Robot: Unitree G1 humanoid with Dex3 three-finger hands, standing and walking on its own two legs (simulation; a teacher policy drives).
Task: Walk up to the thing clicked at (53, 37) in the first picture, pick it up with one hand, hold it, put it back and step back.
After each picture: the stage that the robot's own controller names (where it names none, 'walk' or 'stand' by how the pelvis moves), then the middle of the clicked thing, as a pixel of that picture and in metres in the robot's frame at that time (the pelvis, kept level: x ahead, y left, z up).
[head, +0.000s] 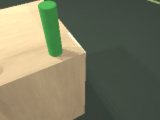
stand; (51, 31) +0.61 +0.17 +0.07
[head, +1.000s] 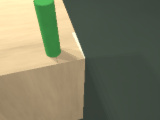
walk; (49, 30) +0.56 +0.18 +0.09
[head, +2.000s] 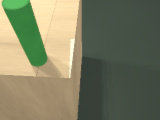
stand; (29, 36) +0.46 +0.21 +0.12
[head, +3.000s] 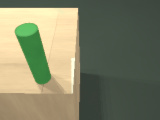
stand; (36, 57) +0.44 +0.20 +0.07
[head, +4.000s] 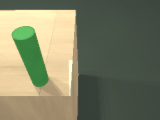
stand; (33, 60) +0.43 +0.21 +0.07
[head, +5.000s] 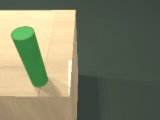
stand; (32, 60) +0.43 +0.21 +0.07
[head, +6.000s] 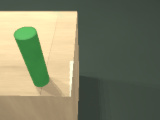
stand; (34, 60) +0.44 +0.21 +0.07
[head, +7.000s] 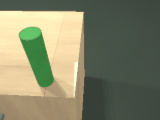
rise first; (39, 60) +0.43 +0.20 +0.07
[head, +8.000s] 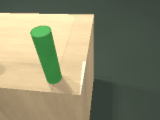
go down; (48, 57) +0.46 +0.20 +0.07
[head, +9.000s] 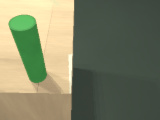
go down; (31, 53) +0.43 +0.18 +0.09
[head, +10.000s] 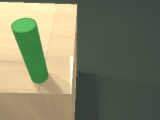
approach; (33, 55) +0.44 +0.18 +0.09
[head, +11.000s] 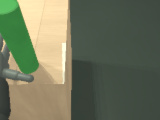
close; (19, 42) +0.45 +0.20 +0.12
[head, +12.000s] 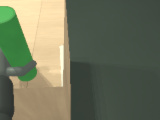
lift; (16, 50) +0.42 +0.20 +0.12
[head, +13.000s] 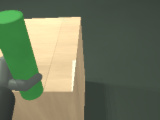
lift; (21, 61) +0.32 +0.18 +0.22
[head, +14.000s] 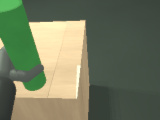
hold; (23, 51) +0.32 +0.18 +0.25
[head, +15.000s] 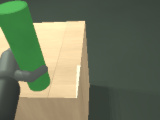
hold; (28, 52) +0.33 +0.17 +0.24
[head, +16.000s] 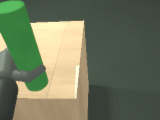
hold; (25, 52) +0.33 +0.17 +0.24
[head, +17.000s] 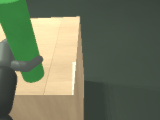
crouch; (23, 43) +0.37 +0.18 +0.23
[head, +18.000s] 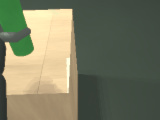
lower; (11, 16) +0.47 +0.20 +0.25
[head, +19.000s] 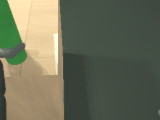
lower; (4, 30) +0.48 +0.21 +0.14
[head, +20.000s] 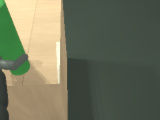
lower; (7, 42) +0.44 +0.22 +0.13
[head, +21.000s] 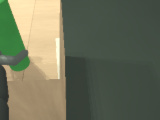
lower; (8, 37) +0.46 +0.21 +0.13
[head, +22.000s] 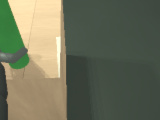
lower; (7, 35) +0.46 +0.21 +0.13
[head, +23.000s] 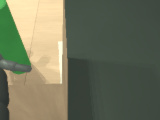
withdraw; (8, 41) +0.44 +0.22 +0.13
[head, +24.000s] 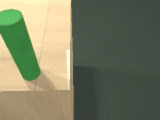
sink last; (22, 50) +0.44 +0.20 +0.11
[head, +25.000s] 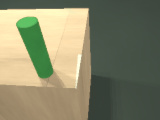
stand; (37, 50) +0.47 +0.22 +0.11
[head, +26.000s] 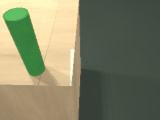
stand; (28, 46) +0.45 +0.21 +0.12
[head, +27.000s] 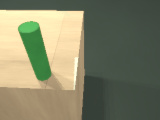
stand; (37, 54) +0.47 +0.21 +0.07
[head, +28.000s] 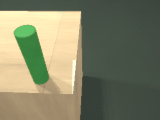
stand; (34, 58) +0.45 +0.21 +0.07
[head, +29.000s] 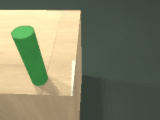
stand; (32, 59) +0.44 +0.22 +0.07
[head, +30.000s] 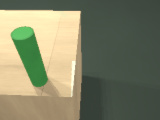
stand; (32, 60) +0.44 +0.22 +0.07
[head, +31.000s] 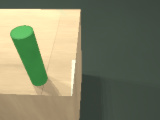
stand; (32, 59) +0.44 +0.22 +0.07
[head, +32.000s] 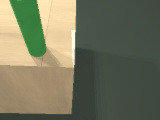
walk; (31, 27) +0.49 +0.20 +0.08
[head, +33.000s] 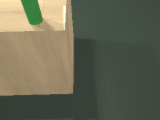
walk; out of the picture +0.70 +0.28 +0.10
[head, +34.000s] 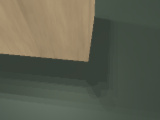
walk; out of the picture +1.04 +0.15 +0.10
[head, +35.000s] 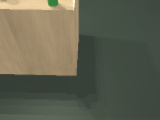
stand; out of the picture +1.04 +0.24 +0.08
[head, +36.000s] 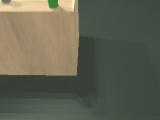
stand; out of the picture +1.09 +0.23 +0.07
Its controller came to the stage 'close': yes
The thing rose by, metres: 0.21
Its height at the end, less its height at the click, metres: +0.00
